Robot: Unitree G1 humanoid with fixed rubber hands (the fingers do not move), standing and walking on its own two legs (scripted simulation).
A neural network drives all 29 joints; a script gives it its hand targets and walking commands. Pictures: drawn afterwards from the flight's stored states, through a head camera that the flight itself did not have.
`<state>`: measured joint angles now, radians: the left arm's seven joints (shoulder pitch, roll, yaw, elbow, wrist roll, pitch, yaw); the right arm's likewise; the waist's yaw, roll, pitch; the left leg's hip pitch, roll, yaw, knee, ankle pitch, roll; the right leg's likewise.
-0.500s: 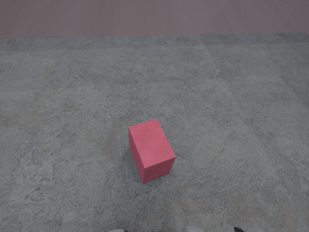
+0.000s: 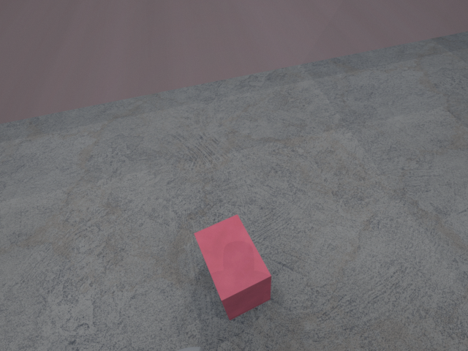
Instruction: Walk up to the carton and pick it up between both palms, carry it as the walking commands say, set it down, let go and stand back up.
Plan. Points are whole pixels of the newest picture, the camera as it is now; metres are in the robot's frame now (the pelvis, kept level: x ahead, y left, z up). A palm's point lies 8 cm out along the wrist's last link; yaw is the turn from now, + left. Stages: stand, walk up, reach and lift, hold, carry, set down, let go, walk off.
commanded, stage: walk up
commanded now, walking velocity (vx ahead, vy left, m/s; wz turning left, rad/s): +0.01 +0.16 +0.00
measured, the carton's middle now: (233, 267) +0.51 +0.07 -0.64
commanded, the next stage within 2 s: none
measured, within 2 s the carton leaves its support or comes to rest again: neither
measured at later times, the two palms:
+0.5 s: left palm out of the picture -0.01 +0.31 -0.16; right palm out of the picture +0.11 -0.15 -0.12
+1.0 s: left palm out of the picture -0.01 +0.28 -0.14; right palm out of the picture +0.00 -0.17 -0.15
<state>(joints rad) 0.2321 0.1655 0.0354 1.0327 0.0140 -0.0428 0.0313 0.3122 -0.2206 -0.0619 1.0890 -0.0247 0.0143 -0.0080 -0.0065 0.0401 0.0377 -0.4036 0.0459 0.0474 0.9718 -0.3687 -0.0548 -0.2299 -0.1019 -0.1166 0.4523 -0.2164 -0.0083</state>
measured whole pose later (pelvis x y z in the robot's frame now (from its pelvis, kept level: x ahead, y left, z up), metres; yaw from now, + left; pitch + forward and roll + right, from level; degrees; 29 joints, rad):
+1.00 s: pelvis +0.01 +0.06 +0.00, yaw +2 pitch -2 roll +0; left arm 0.28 0.15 0.01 1.13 0.01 -0.01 0.03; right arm 0.27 -0.16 -0.02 1.14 -0.01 0.00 -0.03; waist -0.01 0.01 0.04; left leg -0.16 0.05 0.06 0.35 -0.16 -0.02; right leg -0.11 0.00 -0.04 0.35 -0.20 -0.01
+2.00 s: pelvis +0.09 -0.03 -0.01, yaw +19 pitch +2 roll +0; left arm 0.42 0.22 0.05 1.04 0.02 -0.01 0.04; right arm 0.00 -0.18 -0.02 0.91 -0.01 0.02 0.01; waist 0.07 -0.02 0.07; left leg -0.30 0.02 0.08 0.49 -0.20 0.02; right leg -0.18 -0.11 -0.20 0.52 -0.35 0.03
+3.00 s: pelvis +0.10 -0.04 +0.00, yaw +18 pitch +0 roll +0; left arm 0.31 0.18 0.04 1.05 0.01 0.00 0.04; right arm 0.26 -0.16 -0.03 1.10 -0.02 0.00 -0.04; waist -0.03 -0.01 0.03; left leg -0.20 0.04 0.09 0.42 -0.20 -0.01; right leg -0.18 0.01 -0.07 0.46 -0.25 -0.02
